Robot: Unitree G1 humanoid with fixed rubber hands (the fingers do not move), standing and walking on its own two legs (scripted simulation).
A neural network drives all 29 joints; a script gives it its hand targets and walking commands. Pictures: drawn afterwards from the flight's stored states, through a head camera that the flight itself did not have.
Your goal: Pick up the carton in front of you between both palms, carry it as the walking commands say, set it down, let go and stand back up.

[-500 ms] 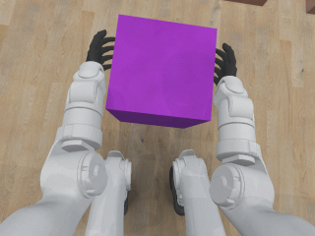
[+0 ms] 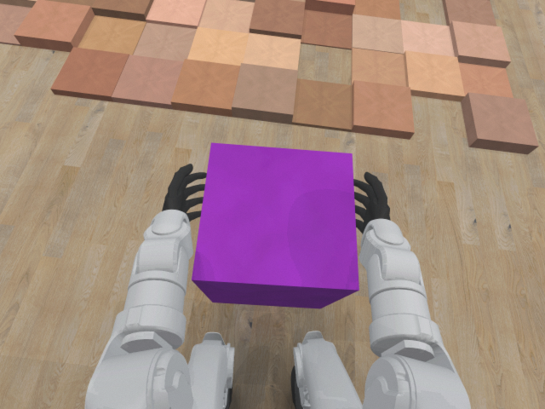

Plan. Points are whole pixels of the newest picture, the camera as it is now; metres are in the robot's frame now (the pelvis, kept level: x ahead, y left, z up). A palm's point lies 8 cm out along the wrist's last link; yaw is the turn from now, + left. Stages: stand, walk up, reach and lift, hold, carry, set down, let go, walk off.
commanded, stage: reach and lift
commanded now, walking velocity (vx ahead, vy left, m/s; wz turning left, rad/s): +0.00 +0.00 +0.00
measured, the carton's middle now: (273, 237) +0.40 -0.01 -0.10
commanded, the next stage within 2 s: hold in 1.68 s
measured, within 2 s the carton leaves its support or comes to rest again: neither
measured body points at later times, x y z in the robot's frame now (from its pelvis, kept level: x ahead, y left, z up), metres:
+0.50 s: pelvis +0.05 -0.01 +0.12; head +0.08 +0.00 +0.57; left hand +0.37 +0.14 +0.11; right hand +0.37 -0.16 +0.11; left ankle +0.07 +0.12 -0.59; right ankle +0.07 -0.13 -0.59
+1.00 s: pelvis +0.04 -0.01 +0.15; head +0.02 -0.01 +0.60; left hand +0.35 +0.15 +0.17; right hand +0.36 -0.16 +0.17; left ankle +0.07 +0.12 -0.59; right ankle +0.07 -0.13 -0.59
